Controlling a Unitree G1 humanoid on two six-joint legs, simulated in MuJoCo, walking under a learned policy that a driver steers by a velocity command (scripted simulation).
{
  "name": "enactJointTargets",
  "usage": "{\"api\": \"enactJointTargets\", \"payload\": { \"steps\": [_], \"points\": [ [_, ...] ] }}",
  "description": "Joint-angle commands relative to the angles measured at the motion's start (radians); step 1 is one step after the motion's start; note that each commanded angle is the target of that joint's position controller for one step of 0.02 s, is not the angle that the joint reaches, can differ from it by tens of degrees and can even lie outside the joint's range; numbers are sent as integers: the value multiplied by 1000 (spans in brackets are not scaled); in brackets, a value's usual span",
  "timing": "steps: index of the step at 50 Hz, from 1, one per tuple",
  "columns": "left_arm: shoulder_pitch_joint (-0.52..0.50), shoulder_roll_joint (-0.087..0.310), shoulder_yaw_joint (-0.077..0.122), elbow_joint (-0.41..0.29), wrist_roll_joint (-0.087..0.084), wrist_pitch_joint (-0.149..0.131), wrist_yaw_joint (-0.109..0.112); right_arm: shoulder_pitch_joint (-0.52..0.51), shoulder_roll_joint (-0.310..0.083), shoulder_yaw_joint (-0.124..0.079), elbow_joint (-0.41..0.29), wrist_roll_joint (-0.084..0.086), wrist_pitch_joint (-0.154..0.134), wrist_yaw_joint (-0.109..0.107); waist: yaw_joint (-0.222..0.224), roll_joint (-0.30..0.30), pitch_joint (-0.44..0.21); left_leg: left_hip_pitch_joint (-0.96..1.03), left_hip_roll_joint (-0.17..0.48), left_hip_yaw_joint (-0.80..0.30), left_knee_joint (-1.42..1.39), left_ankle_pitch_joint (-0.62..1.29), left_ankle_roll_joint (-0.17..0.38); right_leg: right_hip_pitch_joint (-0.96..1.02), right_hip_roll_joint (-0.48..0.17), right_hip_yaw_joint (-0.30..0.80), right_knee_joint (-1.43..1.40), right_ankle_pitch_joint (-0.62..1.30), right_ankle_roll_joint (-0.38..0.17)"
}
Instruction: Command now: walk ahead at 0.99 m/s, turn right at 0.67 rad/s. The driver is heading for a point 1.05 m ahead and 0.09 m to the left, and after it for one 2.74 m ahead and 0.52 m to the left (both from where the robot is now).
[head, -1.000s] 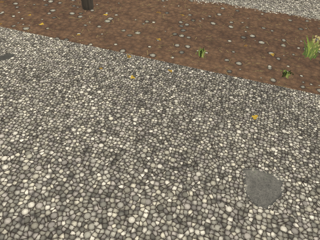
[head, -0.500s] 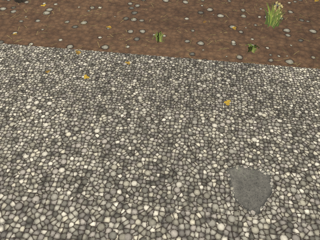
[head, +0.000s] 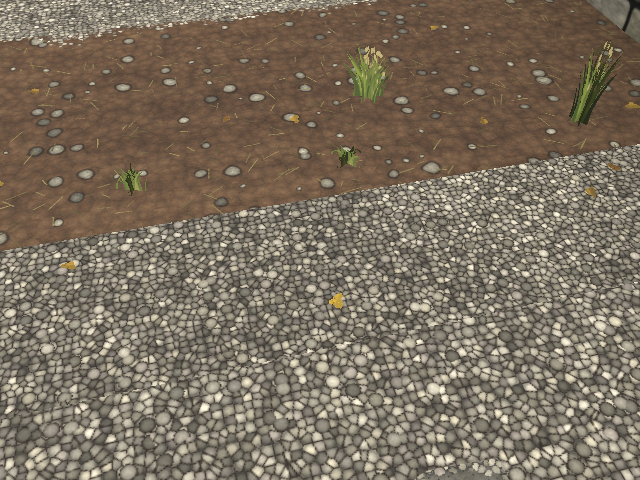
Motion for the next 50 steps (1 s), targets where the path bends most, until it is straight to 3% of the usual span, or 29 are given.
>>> {"api": "enactJointTargets", "payload": {
  "steps": [1,4,7,8,10,13,16,18,19,20,21,23,24,25,28,31,33,34,35,36,37,38,39,41,43,45,46,48,50],
  "points": [
    [0,35,-1,-111,28,23,-16,99,-113,-34,8,11,-9,15,50,25,133,173,332,-703,-534,-351,224,-478,-134,25,80,116,15],
    [-163,8,-16,-187,27,58,-47,183,-111,-28,76,17,-41,5,48,30,181,18,227,-374,-521,-142,200,-406,-178,36,-220,224,52],
    [-222,55,-5,-190,63,56,-60,287,-193,-55,131,7,-43,10,-2,116,113,214,213,-223,-512,250,219,-409,-135,-106,-263,338,41],
    [-369,46,-6,-225,38,26,-53,345,-84,-32,144,7,-65,7,-57,31,166,325,154,-165,-431,133,186,-575,-162,-18,-444,510,26],
    [-506,11,-26,-261,36,-2,-57,377,-92,-32,144,4,-79,-1,-85,21,144,312,114,-77,-450,51,165,-472,-136,-108,-683,725,25],
    [-331,7,-36,-173,14,-1,-87,254,-103,-24,108,18,-34,-18,7,40,36,44,94,42,-397,-2,157,81,-139,-204,-749,1003,21],
    [-232,40,-40,-125,64,7,-45,374,-118,-20,156,4,13,-35,19,-2,50,259,73,69,-79,315,159,108,-136,-249,-898,822,33],
    [73,75,-16,-34,66,13,-8,342,-141,-33,174,10,59,-56,181,35,-49,335,62,63,466,641,157,294,-209,-167,-1150,829,-5],
    [166,139,9,-2,70,18,-4,257,-133,-44,144,27,71,-50,237,-50,-35,63,-50,85,933,50,131,492,-306,-46,-1205,855,-88],
    [249,223,14,18,52,8,-12,238,-70,-28,62,40,48,-48,171,-169,-122,-281,-79,-33,1075,-390,152,782,-383,-64,-728,1365,-19],
    [271,220,14,15,43,-11,-16,346,-68,-15,46,83,14,-44,135,-190,-244,-491,-39,-175,880,-256,182,1001,-479,66,-655,1380,-47],
    [169,177,24,31,31,-15,19,198,-93,-15,29,26,14,-42,85,-45,-160,-621,44,-106,660,-21,141,769,-513,293,-925,535,-175],
    [102,96,-4,14,41,-24,24,163,-102,-24,40,-15,31,-26,37,49,-102,-513,74,-93,592,-7,99,549,-492,328,-997,386,-199],
    [108,81,-12,17,41,-39,27,150,-85,-22,40,-35,50,-15,15,19,-28,-459,96,-116,553,-32,62,367,-540,396,-992,494,-244],
    [19,42,-26,14,16,-69,23,-46,-18,6,-54,-3,59,23,-61,8,140,-247,155,-86,157,163,41,-87,-418,158,-1139,431,-138],
    [-12,109,-8,2,-8,-84,-2,0,-48,0,-18,18,65,45,-68,-50,108,235,20,107,1,383,112,-260,-298,-101,-1241,544,-45],
    [-19,106,-10,-5,-17,-87,-6,127,-89,-26,39,17,71,43,-130,0,42,400,-84,181,38,433,169,-136,-275,-246,-1017,1095,5],
    [-94,150,-2,-14,-11,-80,3,435,-130,-56,142,8,76,38,-300,-42,-103,635,-110,168,103,469,207,-127,-291,-278,-677,1273,46],
    [-235,195,14,-36,-21,-70,11,725,-208,-90,225,18,92,30,-492,-12,-197,841,-74,99,46,395,269,-233,-210,-308,-175,1071,90],
    [-178,72,-5,-37,7,-66,5,626,-243,-93,214,39,107,36,-376,328,-115,775,0,-109,-158,206,322,-399,-18,-299,345,-18,118],
    [-6,-4,-39,-121,8,-76,5,485,-252,-71,158,40,98,39,-155,430,-123,813,182,-556,-318,213,444,-638,-50,-126,394,-153,112],
    [-26,23,-43,-137,11,-84,-1,349,-212,-70,104,32,95,21,-109,239,-64,718,265,-818,-538,-31,489,-699,-102,-76,244,-75,116],
    [-90,89,-24,-113,24,-71,-5,231,-160,-64,65,23,94,11,-60,-50,81,448,228,-762,-549,-136,435,-583,-169,-56,66,15,108],
    [-109,76,-20,-126,54,-26,2,169,-182,-62,51,10,60,0,27,-48,119,175,169,-665,-442,28,451,-420,-204,-23,-118,-26,136],
    [-197,58,-29,-169,55,14,1,135,-193,-58,41,36,31,-4,51,-3,125,-16,75,-489,-526,64,418,-235,-203,-85,-380,-40,167],
    [-184,11,-45,-151,64,8,-16,197,-212,-70,66,23,22,-4,29,27,92,-13,61,-400,-474,489,379,-118,-170,-164,-381,329,140],
    [-296,68,-22,-193,36,-17,-9,260,-161,-57,88,31,5,-13,-20,-40,128,83,14,-385,-395,417,335,-284,-184,-116,-525,489,128],
    [-327,-12,-50,-222,55,-41,-32,248,-130,-48,86,31,10,-12,-51,-28,65,16,-80,-318,-331,250,268,-106,-117,-181,-738,762,116],
    [-300,-62,-69,-230,42,-39,-45,255,-121,-46,81,34,32,-8,-57,29,11,-66,-115,-296,-217,174,225,114,-68,-215,-802,874,117]
  ]
}}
